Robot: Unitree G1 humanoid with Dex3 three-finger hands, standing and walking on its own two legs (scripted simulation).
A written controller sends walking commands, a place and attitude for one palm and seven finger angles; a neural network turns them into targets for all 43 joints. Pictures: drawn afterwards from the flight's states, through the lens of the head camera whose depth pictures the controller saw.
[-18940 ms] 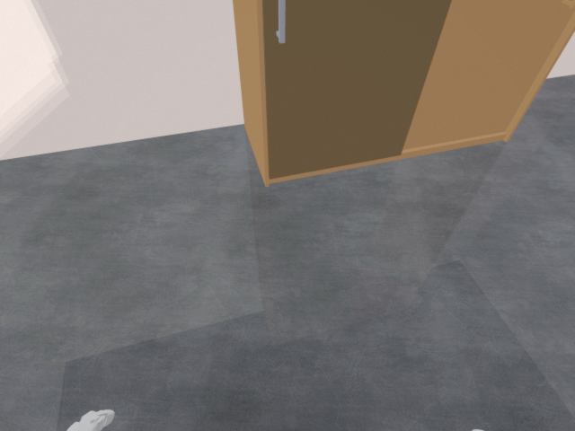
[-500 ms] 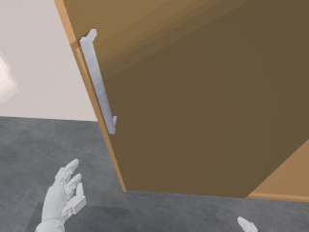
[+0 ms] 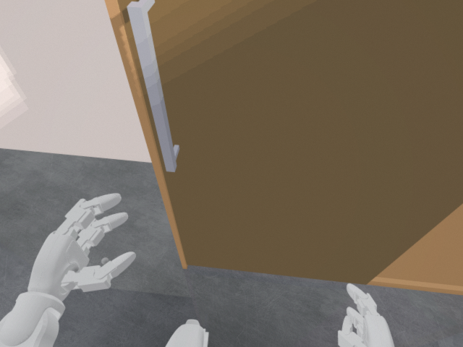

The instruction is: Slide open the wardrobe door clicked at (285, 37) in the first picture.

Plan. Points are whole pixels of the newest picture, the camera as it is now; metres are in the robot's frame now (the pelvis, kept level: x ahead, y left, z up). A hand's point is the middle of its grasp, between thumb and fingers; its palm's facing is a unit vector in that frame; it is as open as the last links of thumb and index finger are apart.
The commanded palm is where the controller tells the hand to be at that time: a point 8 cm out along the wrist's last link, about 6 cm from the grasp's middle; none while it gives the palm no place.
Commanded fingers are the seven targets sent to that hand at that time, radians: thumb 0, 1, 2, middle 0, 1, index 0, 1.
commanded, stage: raise the hand with hooked fingers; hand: left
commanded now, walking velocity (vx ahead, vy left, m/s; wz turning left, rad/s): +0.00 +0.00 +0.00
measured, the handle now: (161, 100) +0.47 +0.17 +0.18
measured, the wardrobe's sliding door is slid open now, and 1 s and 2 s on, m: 0.00 0.00 0.00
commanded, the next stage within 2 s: move the hooked fingers beside the handle in 1.42 s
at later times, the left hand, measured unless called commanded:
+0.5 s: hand (59, 218) +0.25 +0.26 +0.15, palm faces +0.01 -1.00 -0.07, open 13.1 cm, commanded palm +0.22 +0.31 +0.15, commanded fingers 0.00 -0.50 0.30 -0.30 -1.20 -0.30 -1.20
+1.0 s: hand (22, 167) +0.28 +0.28 +0.21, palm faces +0.02 -0.99 -0.10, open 14.0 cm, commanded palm +0.24 +0.33 +0.21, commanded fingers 0.00 -0.50 0.30 -0.30 -1.20 -0.30 -1.20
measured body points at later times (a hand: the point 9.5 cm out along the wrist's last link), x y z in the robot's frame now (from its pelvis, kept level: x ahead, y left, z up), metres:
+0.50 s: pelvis +0.01 +0.02 +0.03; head +0.01 +0.02 +0.48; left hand +0.24 +0.31 +0.15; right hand +0.20 -0.22 -0.02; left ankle +0.09 +0.13 -0.68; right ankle -0.02 -0.12 -0.68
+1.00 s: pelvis +0.01 +0.00 +0.05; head -0.01 -0.01 +0.49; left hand +0.27 +0.34 +0.22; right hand +0.18 -0.23 -0.03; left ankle +0.09 +0.13 -0.68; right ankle -0.02 -0.12 -0.68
